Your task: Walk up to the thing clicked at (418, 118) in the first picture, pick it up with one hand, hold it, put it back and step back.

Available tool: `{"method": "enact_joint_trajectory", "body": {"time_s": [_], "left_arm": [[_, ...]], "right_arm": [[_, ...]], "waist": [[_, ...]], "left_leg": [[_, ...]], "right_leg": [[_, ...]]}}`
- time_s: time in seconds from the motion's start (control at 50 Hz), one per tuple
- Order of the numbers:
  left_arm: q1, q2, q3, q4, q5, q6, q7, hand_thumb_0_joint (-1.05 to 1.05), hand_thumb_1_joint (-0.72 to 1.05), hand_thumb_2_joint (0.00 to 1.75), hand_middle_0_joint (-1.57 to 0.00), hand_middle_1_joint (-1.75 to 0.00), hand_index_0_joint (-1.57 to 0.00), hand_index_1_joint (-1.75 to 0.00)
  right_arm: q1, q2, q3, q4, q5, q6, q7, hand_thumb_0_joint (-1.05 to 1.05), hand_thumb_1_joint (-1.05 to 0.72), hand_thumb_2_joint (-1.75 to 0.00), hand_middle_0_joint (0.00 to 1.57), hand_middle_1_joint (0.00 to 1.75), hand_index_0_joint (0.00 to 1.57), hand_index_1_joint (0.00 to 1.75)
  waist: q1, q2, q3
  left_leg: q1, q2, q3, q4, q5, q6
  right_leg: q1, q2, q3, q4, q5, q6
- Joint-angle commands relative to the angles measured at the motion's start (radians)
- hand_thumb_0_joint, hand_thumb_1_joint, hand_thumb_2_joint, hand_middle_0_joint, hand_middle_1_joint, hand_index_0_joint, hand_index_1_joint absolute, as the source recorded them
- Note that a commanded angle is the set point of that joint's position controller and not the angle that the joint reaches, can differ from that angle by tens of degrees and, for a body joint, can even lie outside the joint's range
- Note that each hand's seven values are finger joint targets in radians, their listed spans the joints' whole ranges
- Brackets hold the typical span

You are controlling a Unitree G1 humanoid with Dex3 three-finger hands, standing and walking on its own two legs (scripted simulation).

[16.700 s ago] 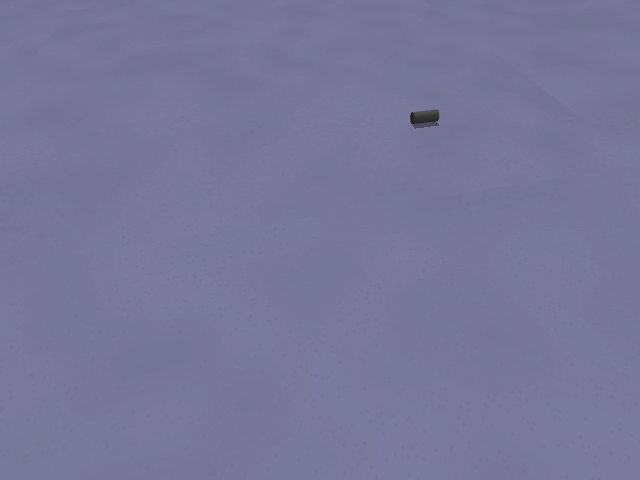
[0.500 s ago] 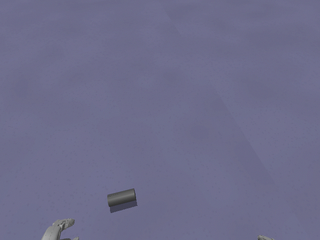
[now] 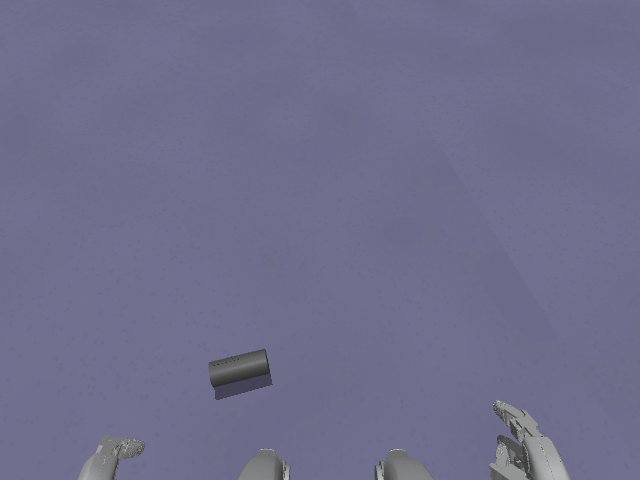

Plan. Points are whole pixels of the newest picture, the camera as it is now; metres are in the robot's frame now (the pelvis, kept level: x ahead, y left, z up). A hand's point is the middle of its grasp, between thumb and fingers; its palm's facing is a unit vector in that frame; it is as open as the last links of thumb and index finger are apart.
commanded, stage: rise first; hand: left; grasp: from above
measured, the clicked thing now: (239, 367) +0.44 +0.24 -0.66
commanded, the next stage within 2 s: none
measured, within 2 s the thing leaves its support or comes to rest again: neither
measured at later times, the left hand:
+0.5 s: hand out of the picture +0.16 +0.28 -0.25, palm faces -0.35 -0.67 -0.65, open 14.1 cm
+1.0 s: hand (186, 409) +0.29 +0.30 -0.43, palm faces -0.43 -0.18 -0.88, open 13.6 cm
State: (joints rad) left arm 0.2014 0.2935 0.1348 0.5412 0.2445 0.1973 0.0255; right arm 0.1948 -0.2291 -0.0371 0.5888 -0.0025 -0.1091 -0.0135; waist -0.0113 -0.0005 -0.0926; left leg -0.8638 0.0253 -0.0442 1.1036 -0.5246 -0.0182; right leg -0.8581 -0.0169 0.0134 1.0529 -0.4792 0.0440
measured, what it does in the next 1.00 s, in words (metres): lowers itself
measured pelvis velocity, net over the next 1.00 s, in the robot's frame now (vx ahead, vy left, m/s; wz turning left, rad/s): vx -0.10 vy -0.01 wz -0.03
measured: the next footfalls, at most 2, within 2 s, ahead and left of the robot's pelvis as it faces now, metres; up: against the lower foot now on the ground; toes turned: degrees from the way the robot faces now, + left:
none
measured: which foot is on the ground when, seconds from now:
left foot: down 0.00-1.00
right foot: down 0.00-1.00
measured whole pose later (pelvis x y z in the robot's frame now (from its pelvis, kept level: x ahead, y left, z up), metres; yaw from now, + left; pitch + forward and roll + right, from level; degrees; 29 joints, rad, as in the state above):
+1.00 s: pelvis -0.10 -0.01 -0.29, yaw -1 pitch +32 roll -3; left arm -0.62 0.58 0.12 1.12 1.00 -0.12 0.28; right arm 0.13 -0.27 -0.04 0.74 -0.06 -0.10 0.06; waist -0.09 0.02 -0.12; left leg -2.07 -0.02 -0.11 2.17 -0.66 -0.05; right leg -2.06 0.00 0.01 2.11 -0.61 0.05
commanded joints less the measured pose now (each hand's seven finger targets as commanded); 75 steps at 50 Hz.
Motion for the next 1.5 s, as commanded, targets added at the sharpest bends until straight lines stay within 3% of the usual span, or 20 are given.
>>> {"method": "enact_joint_trajectory", "body": {"time_s": [0.0, 0.1, 0.24, 0.26, 0.3, 0.36, 0.48, 0.5, 0.6, 0.64, 0.68, 0.72, 0.86, 0.92, 1.0, 1.1, 1.18, 1.24, 1.36, 1.48], "left_arm": [[0.04, 0.16, 0.043, -0.203, 0.031, 0.009, 0.025, 0.0, -0.61, 0.94, -0.1, -1.09, -0.11, -1.09], [0.099, 0.154, 0.047, -0.248, 0.042, 0.026, 0.031, 0.0, -0.6, 0.92, -0.12, -1.07, -0.13, -1.06], [0.088, 0.183, 0.055, -0.302, 0.081, 0.025, 0.043, 0.0, -0.59, 0.93, -0.1, -1.09, -0.11, -1.07], [0.06, 0.177, 0.038, -0.283, 0.101, 0.017, 0.046, 0.0, -0.6, 0.93, -0.11, -1.08, -0.12, -1.07], [-0.005, 0.218, 0.054, -0.216, 0.147, -0.009, 0.05, 0.0, -0.59, 0.93, -0.1, -1.08, -0.11, -1.06], [-0.106, 0.225, 0.043, -0.125, 0.21, -0.07, 0.061, 0.0, -0.56, 0.91, -0.11, -1.06, -0.12, -1.05], [-0.265, 0.272, 0.021, -0.08, 0.35, -0.193, 0.116, 0.0, -0.48, 0.9, -0.13, -1.03, -0.14, -1.02], [-0.31, 0.313, 0.038, -0.082, 0.372, -0.211, 0.128, 0.0, -0.5, 0.91, -0.13, -1.04, -0.14, -1.03], [-0.46, 0.397, 0.074, 0.073, 0.494, -0.247, 0.2, 0.0, -0.5, 0.92, -0.13, -1.03, -0.14, -1.02], [-0.564, 0.395, 0.054, 0.113, 0.532, -0.25, 0.218, 0.0, -0.49, 0.93, -0.14, -1.03, -0.15, -1.02], [-0.656, 0.454, 0.071, 0.168, 0.582, -0.249, 0.242, 0.0, -0.48, 0.93, -0.16, -0.99, -0.16, -0.99], [-0.753, 0.46, 0.056, 0.197, 0.611, -0.255, 0.26, 0.0, -0.43, 0.9, -0.17, -0.98, -0.17, -0.97], [-0.975, 0.586, 0.062, 0.399, 0.708, -0.298, 0.276, 0.0, -0.46, 0.94, -0.16, -0.96, -0.16, -0.97], [-1.045, 0.599, 0.044, 0.458, 0.769, -0.322, 0.291, 0.0, -0.46, 0.95, -0.15, -0.96, -0.15, -0.96], [-1.133, 0.616, 0.035, 0.501, 0.831, -0.35, 0.325, 0.0, -0.52, 1.0, -0.1, -0.98, -0.1, -0.99], [-1.203, 0.631, 0.03, 0.593, 0.915, -0.366, 0.396, 0.0, -0.51, 1.0, -0.12, -0.94, -0.11, -0.95], [-1.252, 0.615, 0.028, 0.677, 0.948, -0.35, 0.452, 0.0, -0.55, 1.02, -0.08, -0.96, -0.07, -0.97], [-1.266, 0.606, 0.038, 0.728, 0.949, -0.324, 0.484, 0.0, -0.56, 1.02, -0.08, -0.96, -0.07, -0.98], [-1.336, 0.574, 0.027, 0.777, 0.909, -0.267, 0.509, 0.0, -0.52, 0.98, -0.08, -1.0, -0.09, -0.99], [-1.34, 0.589, 0.037, 0.813, 0.901, -0.255, 0.511, 0.0, -0.54, 0.99, -0.08, -1.01, -0.08, -1.0]], "right_arm": [[0.011, -0.15, -0.06, -0.139, 0.005, -0.061, -0.017, 0.0, -0.97, -0.92, 0.2, 0.3, 0.2, 0.3], [0.0, -0.147, -0.056, -0.164, 0.0, -0.074, -0.017, 0.0, -0.98, -0.92, 0.2, 0.3, 0.2, 0.3], [-0.011, -0.146, -0.056, -0.186, 0.005, -0.087, -0.015, 0.0, -0.96, -0.91, 0.2, 0.3, 0.2, 0.3], [-0.015, -0.146, -0.052, -0.18, 0.007, -0.091, -0.013, 0.0, -0.97, -0.92, 0.2, 0.3, 0.2, 0.3], [-0.025, -0.15, -0.053, -0.17, 0.008, -0.098, -0.009, 0.0, -0.97, -0.91, 0.2, 0.3, 0.2, 0.3], [-0.037, -0.163, -0.063, -0.148, 0.002, -0.111, 0.004, 0.0, -0.95, -0.91, 0.2, 0.3, 0.2, 0.3], [-0.054, -0.199, -0.081, -0.102, 0.001, -0.129, 0.021, 0.0, -0.91, -0.9, 0.2, 0.3, 0.2, 0.3], [-0.049, -0.206, -0.083, -0.088, 0.004, -0.128, 0.023, 0.0, -0.92, -0.9, 0.2, 0.3, 0.2, 0.3], [-0.039, -0.226, -0.088, -0.031, -0.001, -0.109, 0.033, 0.0, -0.92, -0.9, 0.2, 0.3, 0.2, 0.3], [-0.027, -0.23, -0.089, -0.015, -0.004, -0.099, 0.039, 0.0, -0.91, -0.9, 0.2, 0.3, 0.2, 0.3], [-0.013, -0.239, -0.092, 0.001, -0.007, -0.085, 0.042, 0.0, -0.91, -0.9, 0.2, 0.3, 0.2, 0.3], [0.0, -0.236, -0.092, 0.016, -0.017, -0.074, 0.047, 0.0, -0.89, -0.9, 0.2, 0.3, 0.2, 0.3], [0.013, -0.232, -0.088, 0.05, -0.04, -0.04, 0.057, 0.0, -0.89, -0.9, 0.2, 0.3, 0.2, 0.3], [0.02, -0.241, -0.077, 0.067, -0.048, -0.029, 0.059, 0.0, -0.89, -0.9, 0.2, 0.3, 0.2, 0.3], [0.044, -0.249, -0.066, 0.091, -0.058, -0.012, 0.068, 0.0, -0.88, -0.89, 0.2, 0.3, 0.2, 0.3], [0.061, -0.266, -0.053, 0.123, -0.076, 0.003, 0.083, 0.0, -0.88, -0.89, 0.2, 0.3, 0.2, 0.3], [0.08, -0.27, -0.045, 0.145, -0.091, 0.005, 0.095, 0.0, -0.88, -0.89, 0.2, 0.3, 0.2, 0.3], [0.1, -0.267, -0.039, 0.153, -0.1, 0.004, 0.106, 0.0, -0.88, -0.89, 0.2, 0.3, 0.2, 0.3], [0.132, -0.274, -0.039, 0.176, -0.115, -0.008, 0.127, 0.0, -0.88, -0.89, 0.2, 0.3, 0.2, 0.3], [0.14, -0.265, -0.024, 0.187, -0.124, -0.013, 0.145, 0.0, -0.89, -0.9, 0.2, 0.3, 0.2, 0.3]], "waist": [[-0.017, 0.077, -0.273], [-0.005, 0.082, -0.29], [-0.019, 0.065, -0.332], [-0.03, 0.054, -0.33], [-0.035, 0.043, -0.324], [-0.036, 0.032, -0.319], [-0.034, 0.114, -0.473], [-0.027, 0.123, -0.516], [-0.016, 0.111, -0.603], [-0.024, 0.113, -0.634], [-0.021, 0.086, -0.673], [-0.033, 0.048, -0.718], [-0.055, -0.007, -0.673], [-0.073, 0.045, -0.629], [-0.106, 0.089, -0.595], [-0.12, 0.192, -0.591], [-0.137, 0.23, -0.604], [-0.142, 0.258, -0.625], [-0.179, 0.282, -0.643], [-0.183, 0.26, -0.646]], "left_leg": [[0.137, -0.005, 0.015, -0.121, 0.325, 0.008], [0.08, 0.0, 0.004, -0.063, 0.348, 0.005], [-0.02, -0.015, 0.015, 0.035, 0.298, 0.015], [-0.053, -0.017, 0.013, 0.063, 0.301, 0.017], [-0.126, -0.024, 0.019, 0.127, 0.275, 0.023], [-0.251, -0.031, 0.028, 0.215, 0.17, 0.026], [-0.347, -0.029, 0.01, 0.355, 0.16, 0.011], [-0.351, -0.028, 0.01, 0.386, 0.19, 0.013], [-0.489, -0.037, 0.021, 0.534, 0.197, 0.015], [-0.527, -0.04, 0.023, 0.576, 0.166, 0.013], [-0.592, -0.044, 0.04, 0.629, 0.12, 0.02], [-0.65, -0.047, 0.052, 0.68, 0.087, 0.03], [-0.862, -0.067, 0.068, 0.788, -0.116, 0.049], [-0.88, -0.071, 0.061, 0.799, -0.18, 0.047], [-0.891, -0.077, 0.043, 0.822, -0.211, 0.05], [-0.842, -0.069, 0.018, 0.83, -0.185, 0.036], [-0.831, -0.064, 0.015, 0.853, -0.135, 0.032], [-0.811, -0.062, 0.01, 0.866, -0.081, 0.03], [-0.781, -0.045, -0.014, 0.883, -0.024, 0.021], [-0.829, -0.049, 0.003, 0.937, 0.002, 0.032]], "right_leg": [[0.096, 0.024, -0.049, -0.061, 0.234, -0.06], [0.026, 0.023, -0.056, 0.015, 0.224, -0.064], [-0.045, 0.024, -0.052, 0.081, 0.216, -0.062], [-0.074, 0.025, -0.052, 0.107, 0.221, -0.064], [-0.131, 0.023, -0.048, 0.153, 0.208, -0.063], [-0.257, 0.019, -0.037, 0.236, 0.119, -0.064], [-0.456, 0.019, -0.037, 0.442, 0.103, -0.073], [-0.475, 0.019, -0.036, 0.471, 0.126, -0.073], [-0.595, 0.018, -0.044, 0.598, 0.132, -0.071], [-0.63, 0.015, -0.051, 0.634, 0.109, -0.07], [-0.636, 0.018, -0.051, 0.654, 0.081, -0.067], [-0.618, 0.018, -0.048, 0.667, 0.061, -0.059], [-0.705, 0.029, -0.04, 0.707, -0.211, -0.057], [-0.806, 0.034, -0.063, 0.747, -0.273, -0.065], [-0.895, 0.031, -0.089, 0.799, -0.256, -0.068], [-1.017, 0.024, -0.127, 0.887, -0.181, -0.077], [-1.072, 0.02, -0.138, 0.927, -0.128, -0.077], [-1.078, 0.017, -0.142, 0.948, -0.08, -0.075], [-1.107, 0.011, -0.149, 0.979, -0.026, -0.071], [-1.068, 0.018, -0.14, 0.99, 0.0, -0.073]]}}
